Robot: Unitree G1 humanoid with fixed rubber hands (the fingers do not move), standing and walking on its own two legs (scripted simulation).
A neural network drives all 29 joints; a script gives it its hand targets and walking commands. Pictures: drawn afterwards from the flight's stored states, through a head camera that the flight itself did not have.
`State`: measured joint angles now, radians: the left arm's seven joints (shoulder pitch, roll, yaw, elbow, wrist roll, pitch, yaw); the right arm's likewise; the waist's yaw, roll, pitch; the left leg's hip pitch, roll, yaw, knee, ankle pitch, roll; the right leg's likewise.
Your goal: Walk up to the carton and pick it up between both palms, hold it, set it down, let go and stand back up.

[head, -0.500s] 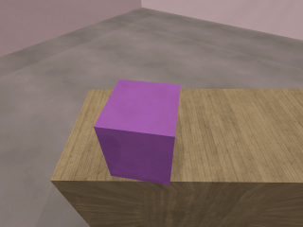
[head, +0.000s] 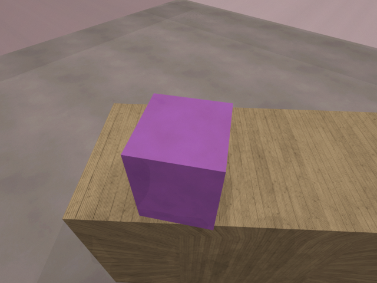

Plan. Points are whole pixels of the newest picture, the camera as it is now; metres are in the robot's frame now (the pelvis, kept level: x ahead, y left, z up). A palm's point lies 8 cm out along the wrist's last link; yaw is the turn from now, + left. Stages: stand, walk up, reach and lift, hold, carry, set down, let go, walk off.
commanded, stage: stand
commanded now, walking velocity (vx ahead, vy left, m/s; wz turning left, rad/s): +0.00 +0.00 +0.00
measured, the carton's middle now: (183, 162) +0.42 +0.02 +0.02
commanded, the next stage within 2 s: none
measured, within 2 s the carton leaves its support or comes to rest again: neither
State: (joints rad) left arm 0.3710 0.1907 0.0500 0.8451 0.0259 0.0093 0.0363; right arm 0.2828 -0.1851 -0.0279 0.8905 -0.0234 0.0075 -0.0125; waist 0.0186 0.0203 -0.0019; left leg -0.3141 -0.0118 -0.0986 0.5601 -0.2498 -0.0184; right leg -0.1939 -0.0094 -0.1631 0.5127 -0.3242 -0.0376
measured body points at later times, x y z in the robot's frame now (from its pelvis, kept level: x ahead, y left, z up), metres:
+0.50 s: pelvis +0.00 +0.00 +0.00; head +0.00 -0.01 +0.45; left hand -0.01 +0.23 -0.15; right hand +0.03 -0.24 -0.16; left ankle +0.03 +0.13 -0.73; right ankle -0.03 -0.09 -0.73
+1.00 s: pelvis +0.01 -0.01 +0.00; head +0.01 -0.01 +0.45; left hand -0.03 +0.21 -0.15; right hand +0.00 -0.22 -0.16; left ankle +0.03 +0.13 -0.73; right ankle -0.03 -0.09 -0.73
